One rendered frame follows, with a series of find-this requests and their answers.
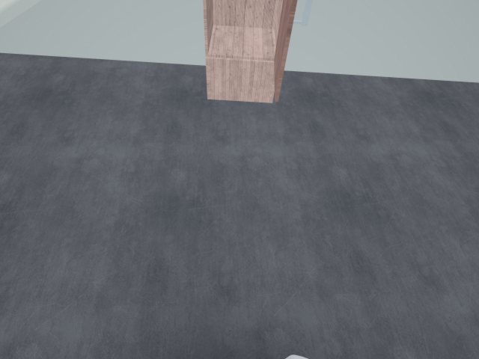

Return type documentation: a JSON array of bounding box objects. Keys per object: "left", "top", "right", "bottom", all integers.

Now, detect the cupboard door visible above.
[{"left": 274, "top": 0, "right": 297, "bottom": 102}]

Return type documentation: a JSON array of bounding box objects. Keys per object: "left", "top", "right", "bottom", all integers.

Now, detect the handle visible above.
[{"left": 293, "top": 0, "right": 313, "bottom": 26}]

